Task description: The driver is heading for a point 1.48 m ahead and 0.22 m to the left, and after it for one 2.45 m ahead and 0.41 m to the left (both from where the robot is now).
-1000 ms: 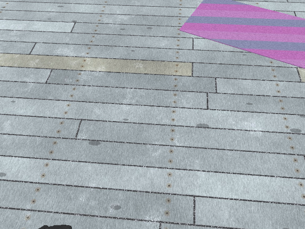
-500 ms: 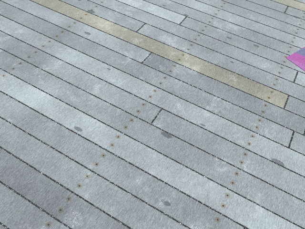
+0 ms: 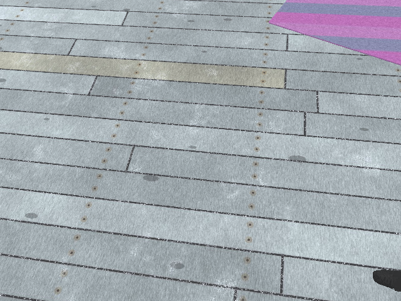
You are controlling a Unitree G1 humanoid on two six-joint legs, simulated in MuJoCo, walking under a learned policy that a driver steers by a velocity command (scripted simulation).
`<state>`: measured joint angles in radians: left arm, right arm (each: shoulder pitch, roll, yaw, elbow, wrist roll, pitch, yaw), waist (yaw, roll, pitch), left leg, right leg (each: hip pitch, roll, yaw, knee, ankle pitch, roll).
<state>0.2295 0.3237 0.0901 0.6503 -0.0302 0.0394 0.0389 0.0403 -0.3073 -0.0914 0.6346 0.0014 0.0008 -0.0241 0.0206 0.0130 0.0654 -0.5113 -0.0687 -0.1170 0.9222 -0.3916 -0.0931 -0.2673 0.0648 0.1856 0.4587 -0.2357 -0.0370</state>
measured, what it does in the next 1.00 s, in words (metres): walks ahead, turning left: left foot, then right foot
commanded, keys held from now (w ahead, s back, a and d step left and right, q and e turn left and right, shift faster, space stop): e+shift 0.04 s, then q+shift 0.02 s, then w+q+shift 0.72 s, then w+e+shift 0.22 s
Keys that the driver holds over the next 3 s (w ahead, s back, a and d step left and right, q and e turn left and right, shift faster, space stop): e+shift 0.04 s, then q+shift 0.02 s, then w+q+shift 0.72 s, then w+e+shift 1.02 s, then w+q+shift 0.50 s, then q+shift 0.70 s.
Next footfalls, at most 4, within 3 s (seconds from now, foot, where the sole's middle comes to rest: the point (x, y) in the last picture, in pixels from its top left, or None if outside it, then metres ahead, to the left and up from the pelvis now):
0.20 left None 0.08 0.12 -0.78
0.60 right None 0.38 -0.09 -0.78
1.02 left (150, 222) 0.68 0.27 -0.78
1.48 right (169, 123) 1.14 0.23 -0.78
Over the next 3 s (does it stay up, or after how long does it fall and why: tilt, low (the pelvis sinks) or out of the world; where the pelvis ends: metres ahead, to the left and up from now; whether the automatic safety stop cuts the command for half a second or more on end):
stays up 2.06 0.13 -0.01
